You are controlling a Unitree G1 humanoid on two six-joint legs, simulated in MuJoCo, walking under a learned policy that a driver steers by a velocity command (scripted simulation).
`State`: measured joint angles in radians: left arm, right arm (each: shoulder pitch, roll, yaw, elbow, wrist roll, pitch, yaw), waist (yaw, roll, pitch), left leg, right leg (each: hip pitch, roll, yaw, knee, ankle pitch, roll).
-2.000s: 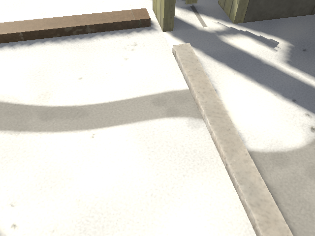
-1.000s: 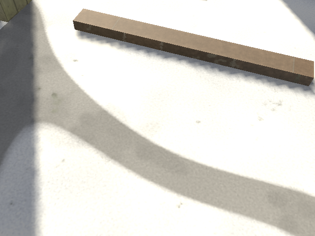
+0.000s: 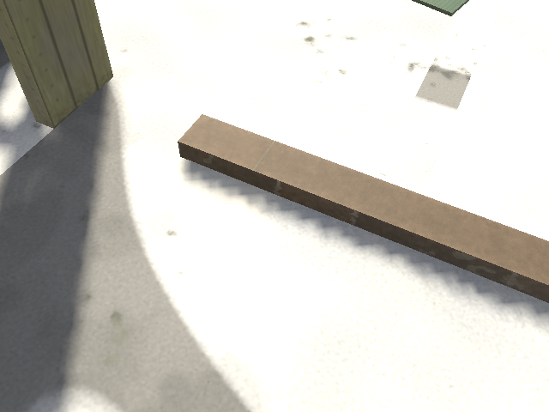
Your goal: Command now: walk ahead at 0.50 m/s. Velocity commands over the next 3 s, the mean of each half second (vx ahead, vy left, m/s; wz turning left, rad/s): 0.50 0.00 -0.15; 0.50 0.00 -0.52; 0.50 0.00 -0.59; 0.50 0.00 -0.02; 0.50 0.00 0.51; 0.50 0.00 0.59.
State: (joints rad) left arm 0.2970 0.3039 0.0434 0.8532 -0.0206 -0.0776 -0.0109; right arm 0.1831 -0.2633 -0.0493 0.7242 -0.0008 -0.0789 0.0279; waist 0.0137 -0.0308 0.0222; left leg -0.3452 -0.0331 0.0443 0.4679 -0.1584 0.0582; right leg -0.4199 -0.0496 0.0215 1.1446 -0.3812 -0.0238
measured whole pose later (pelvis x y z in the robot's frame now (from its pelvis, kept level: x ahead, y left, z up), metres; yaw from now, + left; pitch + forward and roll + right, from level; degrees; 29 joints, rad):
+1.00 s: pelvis +0.56 -0.07 +0.00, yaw -23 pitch +2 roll +1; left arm 0.35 0.30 0.06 0.74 -0.02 -0.03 0.01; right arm 0.13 -0.27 -0.05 0.71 -0.01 -0.11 0.01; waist 0.03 -0.03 0.00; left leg -0.36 -0.03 0.01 0.50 -0.18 0.02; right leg -0.38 0.04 0.11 1.14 -0.44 -0.02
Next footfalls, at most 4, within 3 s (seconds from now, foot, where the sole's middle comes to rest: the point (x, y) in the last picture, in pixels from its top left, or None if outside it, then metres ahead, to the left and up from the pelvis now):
0.40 right None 0.38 -0.15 -0.77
0.88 left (281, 328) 0.69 0.00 -0.77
1.40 right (414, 296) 0.79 -0.36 -0.77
1.88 left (417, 181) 1.19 -0.42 -0.74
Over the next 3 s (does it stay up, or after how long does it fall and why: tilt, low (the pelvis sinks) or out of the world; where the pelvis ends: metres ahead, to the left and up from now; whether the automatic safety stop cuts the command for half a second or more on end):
stays up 1.52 -0.62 0.00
